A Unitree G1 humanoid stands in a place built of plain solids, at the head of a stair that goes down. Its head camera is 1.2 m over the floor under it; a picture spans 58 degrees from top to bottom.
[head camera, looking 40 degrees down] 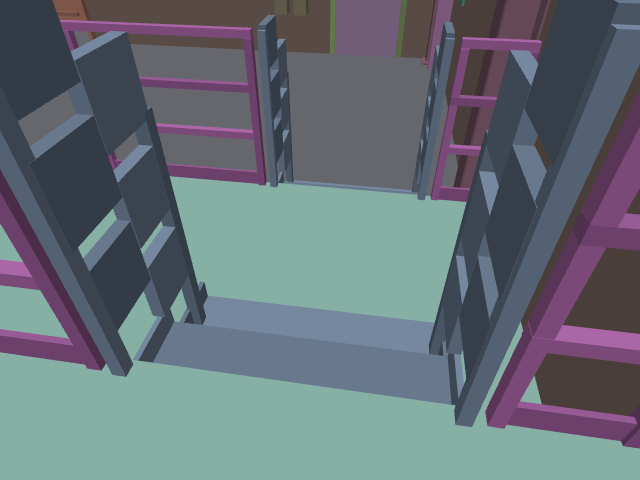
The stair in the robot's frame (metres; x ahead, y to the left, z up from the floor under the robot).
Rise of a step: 0.17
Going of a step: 0.30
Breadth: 1.12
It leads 9 degrees to the right of straight ahead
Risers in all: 3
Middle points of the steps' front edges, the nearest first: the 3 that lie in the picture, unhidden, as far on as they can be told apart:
0.75 0.10 0.00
1.05 0.05 -0.17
1.34 0.01 -0.35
